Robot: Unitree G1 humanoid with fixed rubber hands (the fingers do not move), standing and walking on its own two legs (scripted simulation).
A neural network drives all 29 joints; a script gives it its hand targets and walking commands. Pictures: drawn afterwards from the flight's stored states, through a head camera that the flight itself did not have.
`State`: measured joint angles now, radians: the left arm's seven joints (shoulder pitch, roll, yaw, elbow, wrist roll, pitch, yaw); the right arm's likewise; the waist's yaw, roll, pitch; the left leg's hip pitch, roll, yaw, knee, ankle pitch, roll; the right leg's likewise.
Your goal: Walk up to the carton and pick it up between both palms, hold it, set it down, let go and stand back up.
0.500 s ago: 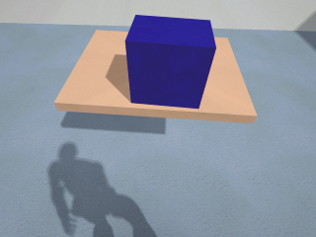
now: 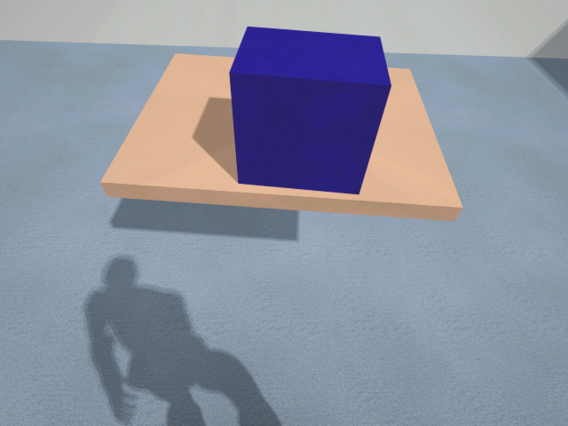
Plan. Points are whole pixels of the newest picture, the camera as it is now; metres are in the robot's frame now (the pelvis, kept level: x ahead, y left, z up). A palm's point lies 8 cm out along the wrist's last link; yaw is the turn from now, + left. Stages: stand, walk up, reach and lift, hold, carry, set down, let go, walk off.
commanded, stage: stand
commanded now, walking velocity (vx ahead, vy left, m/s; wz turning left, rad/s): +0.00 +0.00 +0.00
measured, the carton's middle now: (305, 114) +0.73 -0.04 +0.04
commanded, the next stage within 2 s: walk up in 1.16 s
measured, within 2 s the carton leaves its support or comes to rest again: neither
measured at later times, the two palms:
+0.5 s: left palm out of the picture -0.05 +0.19 -0.15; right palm out of the picture -0.05 -0.19 -0.15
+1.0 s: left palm out of the picture -0.05 +0.19 -0.15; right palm out of the picture -0.04 -0.20 -0.15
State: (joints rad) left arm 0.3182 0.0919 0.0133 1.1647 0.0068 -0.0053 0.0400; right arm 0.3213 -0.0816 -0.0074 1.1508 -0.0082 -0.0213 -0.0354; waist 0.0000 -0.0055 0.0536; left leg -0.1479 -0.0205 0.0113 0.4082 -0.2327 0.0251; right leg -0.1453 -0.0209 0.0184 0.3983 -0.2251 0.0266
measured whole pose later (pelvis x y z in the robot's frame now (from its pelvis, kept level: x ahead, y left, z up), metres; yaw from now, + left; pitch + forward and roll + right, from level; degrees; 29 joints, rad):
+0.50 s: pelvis -0.01 +0.00 +0.00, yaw +0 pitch -2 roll +0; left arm 0.34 0.08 0.01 1.16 0.01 0.00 0.04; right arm 0.34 -0.08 0.00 1.15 -0.01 -0.02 -0.04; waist 0.00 0.00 0.05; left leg -0.16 -0.02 0.02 0.42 -0.23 0.03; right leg -0.17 -0.03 0.02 0.41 -0.22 0.03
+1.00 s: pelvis +0.00 +0.00 +0.00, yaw +0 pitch -1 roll +0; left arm 0.35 0.08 0.00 1.16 0.01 -0.01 0.04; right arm 0.34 -0.09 -0.01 1.14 -0.01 -0.02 -0.03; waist 0.00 0.00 0.04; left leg -0.16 -0.02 0.01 0.42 -0.24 0.02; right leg -0.16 -0.02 0.01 0.42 -0.24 0.02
